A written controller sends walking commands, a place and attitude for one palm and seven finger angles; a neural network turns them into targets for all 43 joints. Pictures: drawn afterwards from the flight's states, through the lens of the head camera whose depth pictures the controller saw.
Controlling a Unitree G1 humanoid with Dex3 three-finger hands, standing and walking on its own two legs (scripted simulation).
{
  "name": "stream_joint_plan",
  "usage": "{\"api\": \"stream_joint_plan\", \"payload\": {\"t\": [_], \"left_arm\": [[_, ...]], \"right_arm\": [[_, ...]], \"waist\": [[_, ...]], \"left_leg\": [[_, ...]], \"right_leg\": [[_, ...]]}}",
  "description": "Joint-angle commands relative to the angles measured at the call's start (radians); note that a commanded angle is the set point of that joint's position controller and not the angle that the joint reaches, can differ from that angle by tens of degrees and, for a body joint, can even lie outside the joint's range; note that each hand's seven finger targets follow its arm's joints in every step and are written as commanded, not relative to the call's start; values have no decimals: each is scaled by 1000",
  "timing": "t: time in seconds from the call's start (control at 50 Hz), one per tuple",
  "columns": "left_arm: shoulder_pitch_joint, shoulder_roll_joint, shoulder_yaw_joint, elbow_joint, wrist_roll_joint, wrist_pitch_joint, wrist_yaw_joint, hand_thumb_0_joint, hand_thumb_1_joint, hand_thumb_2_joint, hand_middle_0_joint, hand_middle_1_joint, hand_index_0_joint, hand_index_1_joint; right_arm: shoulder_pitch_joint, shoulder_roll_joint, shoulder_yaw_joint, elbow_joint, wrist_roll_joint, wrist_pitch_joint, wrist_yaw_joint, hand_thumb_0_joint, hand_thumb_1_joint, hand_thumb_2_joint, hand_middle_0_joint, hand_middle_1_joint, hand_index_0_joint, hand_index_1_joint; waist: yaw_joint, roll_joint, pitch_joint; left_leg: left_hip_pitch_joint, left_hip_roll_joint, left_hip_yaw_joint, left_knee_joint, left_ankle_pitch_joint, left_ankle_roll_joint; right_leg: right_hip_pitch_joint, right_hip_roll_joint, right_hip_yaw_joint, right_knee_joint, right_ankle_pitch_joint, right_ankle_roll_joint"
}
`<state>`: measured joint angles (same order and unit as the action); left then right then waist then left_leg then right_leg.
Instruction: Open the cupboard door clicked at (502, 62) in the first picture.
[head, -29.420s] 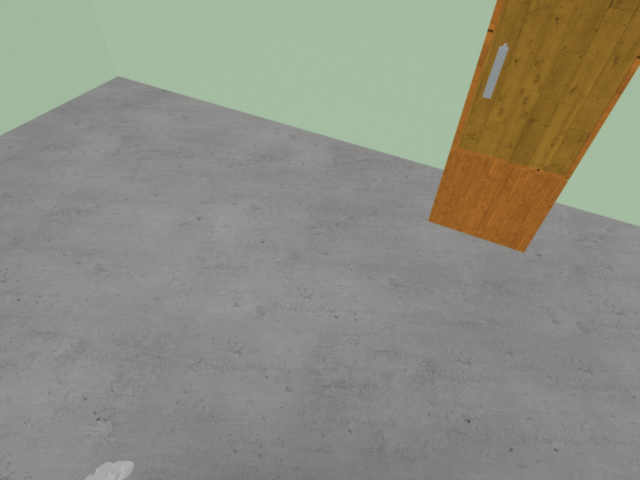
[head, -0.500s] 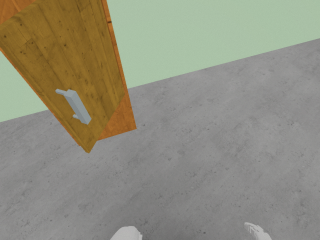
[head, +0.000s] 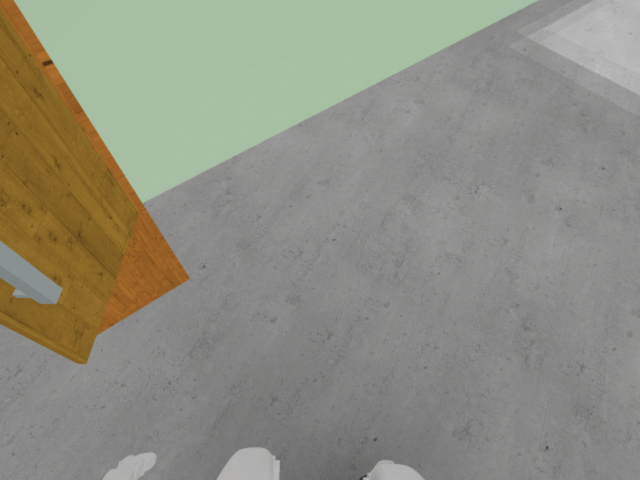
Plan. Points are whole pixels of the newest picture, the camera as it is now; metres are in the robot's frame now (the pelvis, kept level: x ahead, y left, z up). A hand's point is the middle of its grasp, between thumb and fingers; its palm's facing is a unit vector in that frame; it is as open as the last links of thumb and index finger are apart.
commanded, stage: walk to a spot facing it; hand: left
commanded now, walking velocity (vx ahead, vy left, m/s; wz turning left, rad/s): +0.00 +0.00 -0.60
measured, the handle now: (4, 273) +0.35 +0.48 -0.02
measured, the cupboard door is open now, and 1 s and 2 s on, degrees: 51 51 51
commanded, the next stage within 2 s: turn to face it in 1.64 s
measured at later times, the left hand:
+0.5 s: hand (273, 353) +0.30 +0.10 -0.15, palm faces -0.37 -0.90 -0.22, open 7.4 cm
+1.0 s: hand (343, 266) +0.46 -0.01 -0.15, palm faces -0.52 -0.84 -0.15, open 7.4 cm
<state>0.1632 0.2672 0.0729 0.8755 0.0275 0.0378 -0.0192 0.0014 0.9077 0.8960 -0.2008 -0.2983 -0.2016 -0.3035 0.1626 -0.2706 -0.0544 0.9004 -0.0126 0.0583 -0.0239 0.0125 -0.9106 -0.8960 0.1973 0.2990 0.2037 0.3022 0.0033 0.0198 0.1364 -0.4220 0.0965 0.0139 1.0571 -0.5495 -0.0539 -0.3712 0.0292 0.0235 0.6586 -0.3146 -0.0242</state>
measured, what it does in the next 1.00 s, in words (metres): walks ahead, turning right: left foot, then right foot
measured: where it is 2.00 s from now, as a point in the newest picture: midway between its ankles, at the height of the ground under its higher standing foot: (463, 323)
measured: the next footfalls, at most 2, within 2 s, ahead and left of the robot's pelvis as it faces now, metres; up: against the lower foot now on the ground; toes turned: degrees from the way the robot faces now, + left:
left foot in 0.16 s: +0.07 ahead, +0.14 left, +0.00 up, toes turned -4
right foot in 0.48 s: +0.12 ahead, -0.18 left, +0.00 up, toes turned -23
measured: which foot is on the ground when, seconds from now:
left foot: up 0.00-0.14, down 0.16-0.48, up 0.50-0.76, down 0.78-1.00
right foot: down 0.00-0.16, up 0.18-0.46, down 0.48-0.78, up 0.80-1.00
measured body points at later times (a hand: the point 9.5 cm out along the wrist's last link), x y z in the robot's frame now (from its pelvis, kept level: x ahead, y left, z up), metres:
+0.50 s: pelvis +0.09 -0.05 +0.00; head +0.14 -0.07 +0.44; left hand +0.32 +0.15 -0.13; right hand -0.03 -0.28 -0.14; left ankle +0.03 +0.14 -0.71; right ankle +0.09 -0.17 -0.73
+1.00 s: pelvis +0.29 -0.12 +0.02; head +0.34 -0.13 +0.47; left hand +0.49 +0.04 -0.13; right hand +0.17 -0.33 -0.12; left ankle +0.31 +0.00 -0.72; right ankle +0.22 -0.24 -0.65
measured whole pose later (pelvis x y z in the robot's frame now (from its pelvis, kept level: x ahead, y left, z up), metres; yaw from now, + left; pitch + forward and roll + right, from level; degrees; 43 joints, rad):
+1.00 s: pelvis +0.29 -0.12 +0.02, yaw -32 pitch +2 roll -1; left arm 0.16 0.22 0.07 0.96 0.03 0.00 -0.06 0.01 0.91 0.90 -0.20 -0.30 -0.20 -0.30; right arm 0.32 -0.16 -0.01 0.97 -0.05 -0.08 -0.01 0.01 -0.92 -0.90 0.20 0.30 0.20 0.30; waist -0.01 -0.02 0.06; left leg -0.17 0.11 0.17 0.42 -0.28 -0.03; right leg -0.55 -0.06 -0.06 1.02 -0.30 -0.01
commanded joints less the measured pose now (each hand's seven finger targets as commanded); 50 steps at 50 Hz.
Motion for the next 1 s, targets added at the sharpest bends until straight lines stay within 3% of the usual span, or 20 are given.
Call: {"api": "stream_joint_plan", "payload": {"t": [0.0,0.1,0.12,0.14,0.16,0.2,0.28,0.38,0.42,0.44,0.46,0.48,0.56,0.72,0.74,0.76,0.78,0.8,0.9,0.98], "left_arm": [[23,185,47,-66,2,-12,36,0,900,900,-200,-300,-200,-300],[-32,169,42,-65,-8,-5,22,0,900,900,-200,-300,-200,-300],[-44,113,27,-85,-12,-1,11,0,900,900,-200,-300,-200,-300],[-58,50,12,-115,-19,1,-1,0,900,900,-200,-300,-200,-300],[-145,95,19,-147,-6,-10,-9,0,900,900,-200,-300,-200,-300],[-142,90,39,-133,6,-24,-37,0,900,900,-200,-300,-200,-300],[-133,23,15,-103,1,-21,-65,0,900,900,-200,-300,-200,-300],[-170,12,1,-98,-6,-37,-65,0,900,900,-200,-300,-200,-300],[20,66,22,-35,-2,-45,-57,0,900,900,-200,-300,-200,-300],[201,176,51,16,5,-57,-40,0,900,900,-200,-300,-200,-300],[325,293,80,47,-7,-60,-17,0,900,900,-200,-300,-200,-300],[298,282,78,45,-20,-57,-1,0,900,900,-200,-300,-200,-300],[21,145,36,-22,-2,-67,17,0,900,900,-200,-300,-200,-300],[24,127,40,13,-10,-81,-3,0,900,900,-200,-300,-200,-300],[26,83,29,9,-11,-81,-4,0,900,900,-200,-300,-200,-300],[51,14,14,-2,-17,-79,-11,0,900,900,-200,-300,-200,-300],[7,16,7,-32,-15,-88,-10,0,900,900,-200,-300,-200,-300],[-51,29,14,-49,-7,-94,-15,0,900,900,-200,-300,-200,-300],[-44,-31,-2,1,3,-70,-38,0,900,900,-200,-300,-200,-300],[-106,-52,-16,-7,0,-60,-44,0,900,900,-200,-300,-200,-300]], "right_arm": [[-7,-50,-12,-100,6,-41,-3,0,-900,-900,200,300,200,300],[174,-48,-8,-42,2,-59,-5,0,-900,-900,200,300,200,300],[228,-114,-22,-25,-9,-67,-13,0,-900,-900,200,300,200,300],[273,-231,-47,-24,-33,-76,-17,0,-900,-900,200,300,200,300],[274,-254,-48,-27,-28,-82,-20,0,-900,-900,200,300,200,300],[188,-206,-35,-60,-37,-97,-11,0,-900,-900,200,300,200,300],[184,-137,-15,-32,-34,-110,-9,0,-900,-900,200,300,200,300],[265,-160,-26,3,-33,-107,1,0,-900,-900,200,300,200,300],[216,-161,-25,-8,-21,-103,6,0,-900,-900,200,300,200,300],[165,-113,-14,-44,0,-107,18,0,-900,-900,200,300,200,300],[72,-39,5,-116,9,-111,22,0,-900,-900,200,300,200,300],[19,-86,-6,-120,4,-106,15,0,-900,-900,200,300,200,300],[72,-58,-18,-56,-15,-83,25,0,-900,-900,200,300,200,300],[156,-34,-15,-14,-12,-121,29,0,-900,-900,200,300,200,300],[246,-87,-27,18,-16,-131,17,0,-900,-900,200,300,200,300],[379,-201,-59,41,-35,-138,10,0,-900,-900,200,300,200,300],[432,-220,-53,48,-42,-129,0,0,-900,-900,200,300,200,300],[385,-200,-48,27,-38,-124,0,0,-900,-900,200,300,200,300],[268,-61,-5,48,-31,-154,-6,0,-900,-900,200,300,200,300],[287,-69,-12,78,-30,-142,3,0,-900,-900,200,300,200,300]], "waist": [[13,-190,-212],[-63,-124,-237],[-86,40,-213],[-112,362,-172],[-116,261,-98],[-59,81,-51],[-33,193,-68],[-66,176,-159],[43,72,-227],[134,-155,-308],[175,-372,-320],[163,-261,-244],[-3,-225,-119],[-64,-84,-150],[-102,36,-190],[-149,317,-262],[-165,324,-257],[-146,161,-168],[-42,165,-106],[-59,159,-137]], "left_leg": [[-36,-27,1,-80,46,-8],[308,-73,57,-543,240,1],[441,43,-79,-697,110,37],[469,338,-481,-880,-176,137],[355,459,-581,-941,-225,221],[221,360,-422,-923,-97,227],[298,200,-21,-822,315,135],[364,226,113,-690,566,116],[214,184,191,-420,618,68],[-65,103,261,-130,456,22],[-331,-27,188,153,-87,-10],[-406,27,7,239,-50,6],[-138,72,2,41,139,-13],[264,-44,114,-535,363,-6],[433,12,33,-606,299,21],[587,278,-335,-705,176,118],[594,439,-546,-821,105,226],[517,457,-549,-835,135,272],[397,224,-19,-779,726,133],[373,189,127,-783,676,120]], "right_leg": [[172,-242,327,-246,482,-181],[-15,-148,313,-222,-14,-100],[-205,-52,233,-111,-239,-47],[-395,83,42,214,-348,21],[-420,-23,64,346,-282,25],[-345,-56,30,468,-156,34],[-286,-83,-76,326,-20,52],[-54,-27,-187,15,-37,23],[294,13,-189,-136,40,-19],[602,-178,91,-222,-67,-103],[659,-446,561,-364,74,-215],[596,-436,547,-379,103,-249],[135,-282,243,-408,83,-179],[34,-162,161,-283,21,-120],[-50,-108,124,-104,54,-85],[-247,24,-15,233,-144,-22],[-363,23,-8,471,-285,-10],[-410,-62,33,571,-226,-11],[-341,-109,-42,473,12,22],[-174,-82,-140,137,74,11]]}}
